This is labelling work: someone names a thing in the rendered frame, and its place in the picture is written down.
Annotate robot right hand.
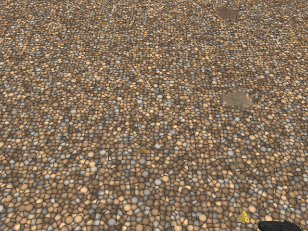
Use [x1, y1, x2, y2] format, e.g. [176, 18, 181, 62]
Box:
[258, 220, 303, 231]

